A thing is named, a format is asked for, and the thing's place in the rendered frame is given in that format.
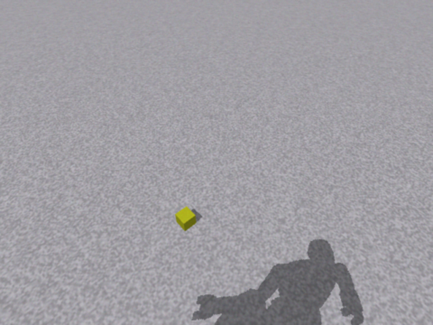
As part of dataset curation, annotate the cube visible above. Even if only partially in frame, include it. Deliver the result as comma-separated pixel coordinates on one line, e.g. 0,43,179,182
175,207,196,231

